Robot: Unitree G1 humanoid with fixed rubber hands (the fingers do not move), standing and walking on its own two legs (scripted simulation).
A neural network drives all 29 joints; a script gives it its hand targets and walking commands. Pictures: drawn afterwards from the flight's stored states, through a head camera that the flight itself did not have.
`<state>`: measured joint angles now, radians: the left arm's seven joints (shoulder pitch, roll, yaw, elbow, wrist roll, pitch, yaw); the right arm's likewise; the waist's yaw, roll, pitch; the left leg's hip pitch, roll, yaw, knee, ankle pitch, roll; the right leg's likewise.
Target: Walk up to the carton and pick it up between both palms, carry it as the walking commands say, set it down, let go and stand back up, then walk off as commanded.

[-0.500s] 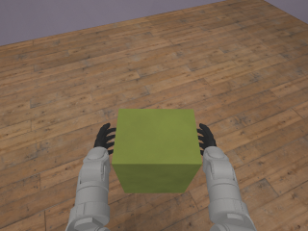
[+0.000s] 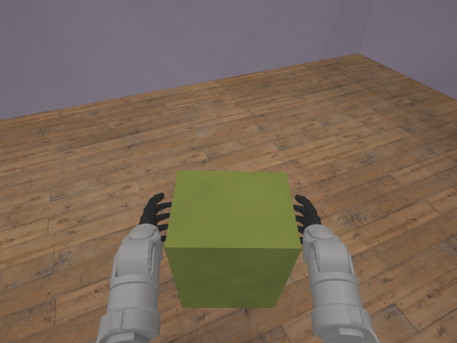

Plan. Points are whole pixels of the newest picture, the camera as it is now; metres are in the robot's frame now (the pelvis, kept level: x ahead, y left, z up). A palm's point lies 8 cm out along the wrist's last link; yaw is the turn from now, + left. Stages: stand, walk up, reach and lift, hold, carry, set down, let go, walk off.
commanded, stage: reach and lift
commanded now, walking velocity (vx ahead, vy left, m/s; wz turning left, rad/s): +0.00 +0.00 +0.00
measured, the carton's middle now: (230, 245) +0.32 +0.02 -0.02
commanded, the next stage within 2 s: hold in 1.44 s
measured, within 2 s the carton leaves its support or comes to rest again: neither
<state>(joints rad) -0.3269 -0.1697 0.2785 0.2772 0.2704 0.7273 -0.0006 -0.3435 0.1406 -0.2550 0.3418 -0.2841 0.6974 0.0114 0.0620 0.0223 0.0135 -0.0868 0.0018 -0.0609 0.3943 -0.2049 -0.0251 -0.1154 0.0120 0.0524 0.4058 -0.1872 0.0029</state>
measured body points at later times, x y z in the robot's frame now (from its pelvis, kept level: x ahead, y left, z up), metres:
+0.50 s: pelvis +0.00 +0.00 +0.00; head -0.03 +0.00 +0.45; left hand +0.31 +0.15 +0.05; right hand +0.31 -0.15 +0.04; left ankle +0.01 +0.14 -0.74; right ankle +0.03 -0.12 -0.74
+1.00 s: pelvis +0.01 +0.01 +0.00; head -0.03 +0.01 +0.45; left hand +0.31 +0.16 +0.04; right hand +0.30 -0.14 +0.04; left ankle +0.01 +0.14 -0.74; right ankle +0.03 -0.12 -0.74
